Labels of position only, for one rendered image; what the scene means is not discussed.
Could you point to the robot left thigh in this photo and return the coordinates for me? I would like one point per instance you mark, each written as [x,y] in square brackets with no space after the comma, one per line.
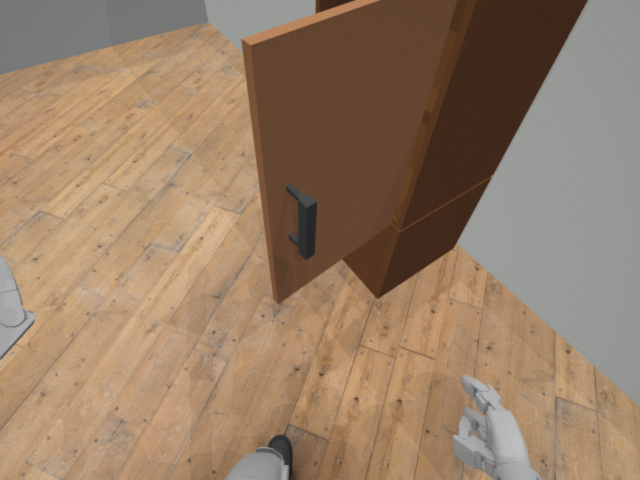
[259,466]

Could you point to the cupboard door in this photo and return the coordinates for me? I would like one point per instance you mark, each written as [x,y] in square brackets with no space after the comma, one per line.
[336,102]

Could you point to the left robot shin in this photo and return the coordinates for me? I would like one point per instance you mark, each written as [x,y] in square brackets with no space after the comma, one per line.
[269,450]

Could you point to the robot right hand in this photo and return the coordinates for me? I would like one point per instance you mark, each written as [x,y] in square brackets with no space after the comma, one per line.
[499,439]

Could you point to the handle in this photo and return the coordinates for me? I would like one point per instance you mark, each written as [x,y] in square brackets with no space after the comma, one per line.
[307,212]

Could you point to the robot left hand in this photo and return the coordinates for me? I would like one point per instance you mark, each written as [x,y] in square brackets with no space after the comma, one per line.
[14,320]

